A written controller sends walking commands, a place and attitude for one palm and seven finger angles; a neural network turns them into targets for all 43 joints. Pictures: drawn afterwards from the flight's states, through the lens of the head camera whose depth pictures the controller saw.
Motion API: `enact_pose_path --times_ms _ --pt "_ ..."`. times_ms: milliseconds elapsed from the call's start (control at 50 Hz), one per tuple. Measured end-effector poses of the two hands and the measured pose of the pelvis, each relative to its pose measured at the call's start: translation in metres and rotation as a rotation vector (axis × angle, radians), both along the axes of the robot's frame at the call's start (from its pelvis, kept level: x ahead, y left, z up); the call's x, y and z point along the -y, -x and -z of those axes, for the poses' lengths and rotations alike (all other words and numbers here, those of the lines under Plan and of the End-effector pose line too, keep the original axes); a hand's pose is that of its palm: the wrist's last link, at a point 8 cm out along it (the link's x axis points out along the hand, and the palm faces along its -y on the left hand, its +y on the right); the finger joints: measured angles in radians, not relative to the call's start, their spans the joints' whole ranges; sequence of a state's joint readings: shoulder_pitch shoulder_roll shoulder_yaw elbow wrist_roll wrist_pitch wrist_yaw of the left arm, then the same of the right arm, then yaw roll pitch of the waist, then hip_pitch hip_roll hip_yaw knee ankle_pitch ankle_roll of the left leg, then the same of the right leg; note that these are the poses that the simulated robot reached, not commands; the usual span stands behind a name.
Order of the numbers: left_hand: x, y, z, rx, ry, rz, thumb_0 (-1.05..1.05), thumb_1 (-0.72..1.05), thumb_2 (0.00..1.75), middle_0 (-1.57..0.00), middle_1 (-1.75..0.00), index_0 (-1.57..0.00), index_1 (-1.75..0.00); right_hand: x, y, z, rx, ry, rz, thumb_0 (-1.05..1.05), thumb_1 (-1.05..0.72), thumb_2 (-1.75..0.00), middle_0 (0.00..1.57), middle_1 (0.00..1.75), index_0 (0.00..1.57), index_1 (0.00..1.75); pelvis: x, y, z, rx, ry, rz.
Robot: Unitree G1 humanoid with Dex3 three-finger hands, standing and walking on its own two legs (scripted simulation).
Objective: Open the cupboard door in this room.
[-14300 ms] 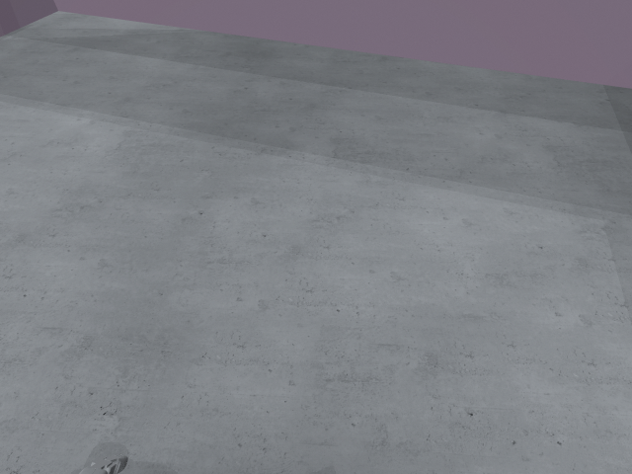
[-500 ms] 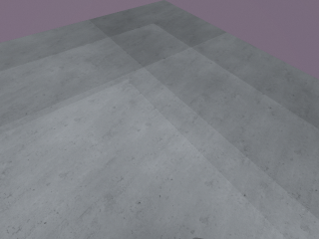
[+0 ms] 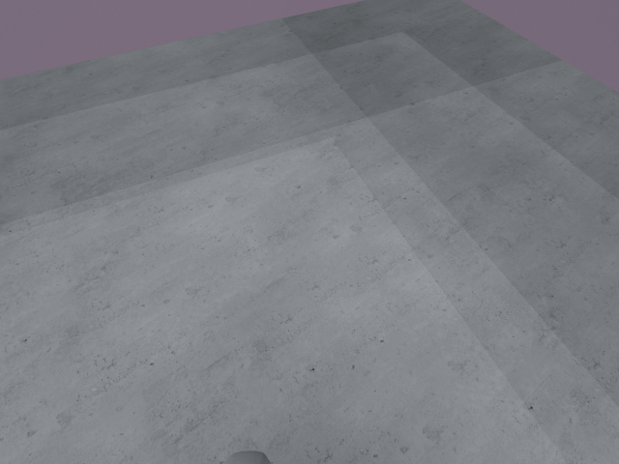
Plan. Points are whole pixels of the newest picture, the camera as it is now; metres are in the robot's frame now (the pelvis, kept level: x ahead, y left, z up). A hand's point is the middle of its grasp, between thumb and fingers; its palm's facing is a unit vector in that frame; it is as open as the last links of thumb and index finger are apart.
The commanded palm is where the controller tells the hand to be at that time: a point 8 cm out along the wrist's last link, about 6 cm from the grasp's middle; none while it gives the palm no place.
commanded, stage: turn or walk to find it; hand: left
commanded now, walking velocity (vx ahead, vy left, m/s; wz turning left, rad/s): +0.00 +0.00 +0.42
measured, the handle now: out of the picture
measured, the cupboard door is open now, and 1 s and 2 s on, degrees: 0 0 0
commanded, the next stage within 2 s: none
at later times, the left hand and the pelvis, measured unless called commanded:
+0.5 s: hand out of the picture +0.06 +0.24 -0.16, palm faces +0.21 -0.94 -0.27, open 7.4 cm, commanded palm none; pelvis -0.01 +0.01 -0.01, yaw +12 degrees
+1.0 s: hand out of the picture -0.11 +0.21 -0.19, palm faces +0.48 -0.84 -0.25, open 7.4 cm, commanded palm none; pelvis -0.04 +0.02 -0.02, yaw +27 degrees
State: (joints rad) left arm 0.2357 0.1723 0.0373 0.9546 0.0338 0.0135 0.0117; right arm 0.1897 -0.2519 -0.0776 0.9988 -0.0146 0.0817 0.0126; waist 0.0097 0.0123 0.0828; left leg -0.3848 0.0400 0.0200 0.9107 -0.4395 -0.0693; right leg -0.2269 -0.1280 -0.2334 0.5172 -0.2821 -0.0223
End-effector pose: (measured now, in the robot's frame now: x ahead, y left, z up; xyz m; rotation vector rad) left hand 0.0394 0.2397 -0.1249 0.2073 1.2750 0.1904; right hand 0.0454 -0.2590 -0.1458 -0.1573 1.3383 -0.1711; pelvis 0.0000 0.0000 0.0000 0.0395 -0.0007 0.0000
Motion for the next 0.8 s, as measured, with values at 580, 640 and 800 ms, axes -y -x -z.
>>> enact_pose_path --times_ms 580,640,800 --pt "-0.019 0.008 -0.009 0.170 -0.047 -0.176 0.00 0.91 0.90 -0.20 -0.30 -0.20 -0.29 -0.028 -0.043 0.016 0.055 -0.039 -0.213 0.00 -0.91 -0.89 0.20 0.30 0.20 0.30 0.001 0.014 0.010 0.014 0.017 -0.256" --pt "-0.008 0.025 -0.014 0.155 -0.046 -0.217 0.00 0.90 0.90 -0.20 -0.30 -0.20 -0.30 -0.019 -0.044 0.013 0.028 -0.037 -0.239 0.00 -0.91 -0.89 0.20 0.30 0.20 0.30 0.007 0.015 0.004 0.015 0.003 -0.284" --pt "0.007 0.080 -0.009 0.070 -0.020 -0.329 0.00 0.90 0.90 -0.20 -0.30 -0.20 -0.30 -0.014 -0.050 0.004 -0.023 -0.011 -0.329 0.00 -0.91 -0.89 0.19 0.30 0.19 0.30 0.011 0.020 -0.002 0.009 -0.005 -0.368"
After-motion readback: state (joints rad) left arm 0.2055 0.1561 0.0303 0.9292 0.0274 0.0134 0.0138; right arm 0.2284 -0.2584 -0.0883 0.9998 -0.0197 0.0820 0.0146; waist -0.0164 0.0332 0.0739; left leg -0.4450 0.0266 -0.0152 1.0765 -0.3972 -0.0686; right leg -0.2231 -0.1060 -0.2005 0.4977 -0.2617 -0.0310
